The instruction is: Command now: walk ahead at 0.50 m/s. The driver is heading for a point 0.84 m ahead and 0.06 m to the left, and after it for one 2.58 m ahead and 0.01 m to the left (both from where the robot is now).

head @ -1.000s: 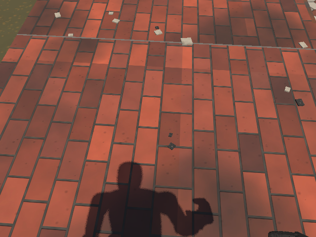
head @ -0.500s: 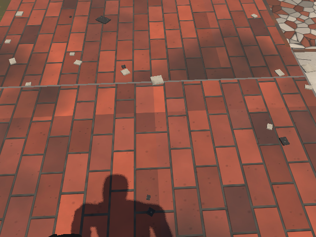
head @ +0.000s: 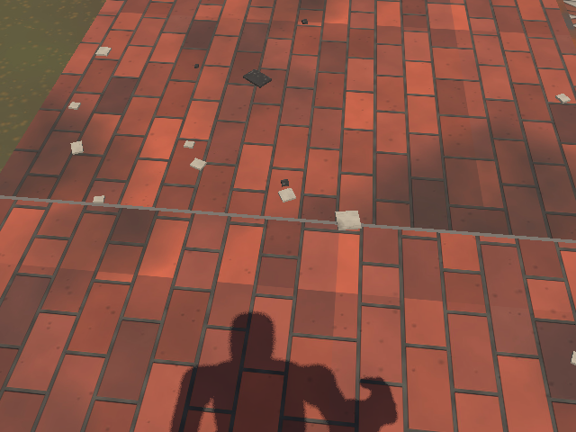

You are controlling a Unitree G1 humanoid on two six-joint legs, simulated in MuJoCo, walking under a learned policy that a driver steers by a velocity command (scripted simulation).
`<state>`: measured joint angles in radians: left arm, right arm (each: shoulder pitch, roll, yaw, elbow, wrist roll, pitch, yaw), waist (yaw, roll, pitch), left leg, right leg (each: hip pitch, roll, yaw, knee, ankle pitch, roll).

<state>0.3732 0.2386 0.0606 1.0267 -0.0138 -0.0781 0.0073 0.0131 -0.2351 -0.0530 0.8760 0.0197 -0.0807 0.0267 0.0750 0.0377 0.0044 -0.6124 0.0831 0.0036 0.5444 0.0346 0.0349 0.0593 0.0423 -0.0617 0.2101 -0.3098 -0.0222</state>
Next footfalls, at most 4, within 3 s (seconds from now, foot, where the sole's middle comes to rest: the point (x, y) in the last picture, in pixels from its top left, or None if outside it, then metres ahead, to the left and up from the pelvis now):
0.06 left None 0.23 0.13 -0.77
0.62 right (371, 410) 0.54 -0.11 -0.77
1.18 left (280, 286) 0.86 0.13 -0.77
1.56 right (371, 290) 0.86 -0.12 -0.77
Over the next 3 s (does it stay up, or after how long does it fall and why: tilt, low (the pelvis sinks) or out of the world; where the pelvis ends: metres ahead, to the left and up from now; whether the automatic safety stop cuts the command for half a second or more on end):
stays up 0.83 0.02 0.00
